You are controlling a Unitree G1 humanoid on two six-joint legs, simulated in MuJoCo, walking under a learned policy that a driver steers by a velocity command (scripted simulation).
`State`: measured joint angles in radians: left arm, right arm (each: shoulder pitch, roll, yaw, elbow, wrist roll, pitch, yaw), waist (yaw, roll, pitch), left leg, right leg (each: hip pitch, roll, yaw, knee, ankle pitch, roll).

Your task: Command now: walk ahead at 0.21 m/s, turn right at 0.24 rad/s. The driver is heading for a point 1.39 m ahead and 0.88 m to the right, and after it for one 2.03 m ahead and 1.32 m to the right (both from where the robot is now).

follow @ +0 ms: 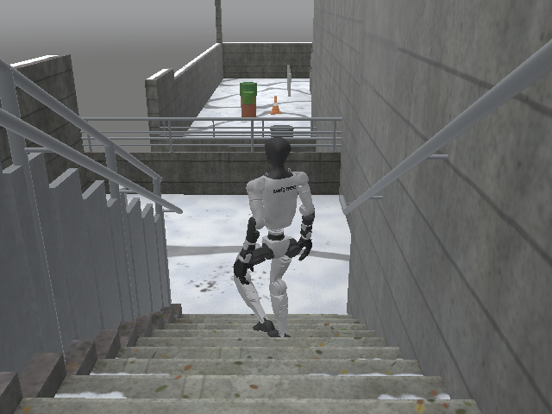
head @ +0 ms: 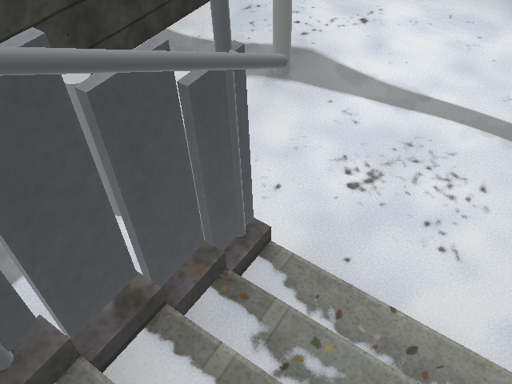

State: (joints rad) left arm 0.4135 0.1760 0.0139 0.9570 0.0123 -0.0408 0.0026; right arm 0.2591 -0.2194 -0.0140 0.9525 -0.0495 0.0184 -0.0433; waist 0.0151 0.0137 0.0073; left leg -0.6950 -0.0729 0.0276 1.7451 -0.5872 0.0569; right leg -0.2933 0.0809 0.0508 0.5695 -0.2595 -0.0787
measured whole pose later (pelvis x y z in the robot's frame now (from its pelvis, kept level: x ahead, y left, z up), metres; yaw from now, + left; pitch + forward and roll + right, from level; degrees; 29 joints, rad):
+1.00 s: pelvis +0.01 -0.01 +0.00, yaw -35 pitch +1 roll +2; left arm 0.34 0.24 0.03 0.67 -0.02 0.06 0.02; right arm 0.17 -0.28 -0.06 0.72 -0.04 0.09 -0.03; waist 0.02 0.04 0.01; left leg -0.70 0.00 -0.03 1.17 -0.20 -0.03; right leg -0.29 0.12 0.16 0.55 -0.25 -0.09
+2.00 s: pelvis +0.10 -0.07 +0.01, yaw -49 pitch +0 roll +0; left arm 0.33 0.23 0.03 0.91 0.02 -0.04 0.01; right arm 0.37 -0.29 -0.07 0.84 -0.05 0.01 0.02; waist -0.01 0.05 0.01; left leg -0.46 -0.02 -0.03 0.99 -0.39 0.03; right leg -0.11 0.07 -0.03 0.41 -0.31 -0.08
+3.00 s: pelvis +0.39 -0.45 -0.31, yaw -48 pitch +0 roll +1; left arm 0.20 0.18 0.03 0.97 0.02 -0.08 0.00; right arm 0.39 -0.21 -0.02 1.04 -0.04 -0.01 -0.04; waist -0.07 0.04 0.06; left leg -0.59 -0.06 -0.05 1.77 -0.65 0.05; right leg -0.33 -0.02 -0.10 0.52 -0.18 -0.06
